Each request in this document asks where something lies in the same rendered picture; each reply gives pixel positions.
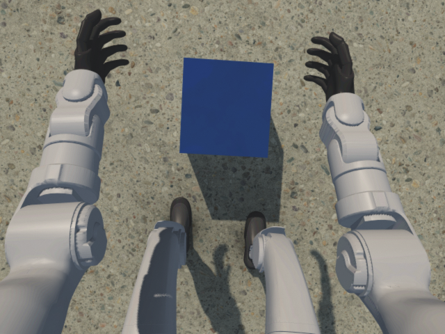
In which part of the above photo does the right robot thigh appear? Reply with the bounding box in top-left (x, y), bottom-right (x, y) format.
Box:
top-left (254, 233), bottom-right (321, 334)

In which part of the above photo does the robot left foot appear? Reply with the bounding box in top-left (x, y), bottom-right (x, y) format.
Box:
top-left (170, 197), bottom-right (191, 253)

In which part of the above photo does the robot right upper arm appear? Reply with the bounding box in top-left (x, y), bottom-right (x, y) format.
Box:
top-left (335, 230), bottom-right (445, 334)

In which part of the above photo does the robot left upper arm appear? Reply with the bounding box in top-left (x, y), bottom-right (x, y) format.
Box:
top-left (0, 202), bottom-right (107, 334)

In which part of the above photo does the robot right hand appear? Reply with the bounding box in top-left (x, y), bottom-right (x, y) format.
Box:
top-left (304, 32), bottom-right (355, 103)

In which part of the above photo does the robot left forearm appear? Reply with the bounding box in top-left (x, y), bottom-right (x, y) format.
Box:
top-left (5, 70), bottom-right (110, 266)

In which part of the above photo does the robot left hand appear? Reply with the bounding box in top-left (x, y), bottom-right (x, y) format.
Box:
top-left (74, 9), bottom-right (129, 83)

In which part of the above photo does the carton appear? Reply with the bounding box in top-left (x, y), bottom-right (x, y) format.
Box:
top-left (179, 58), bottom-right (274, 158)

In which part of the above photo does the robot right forearm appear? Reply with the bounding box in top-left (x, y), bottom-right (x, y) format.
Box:
top-left (319, 93), bottom-right (431, 285)

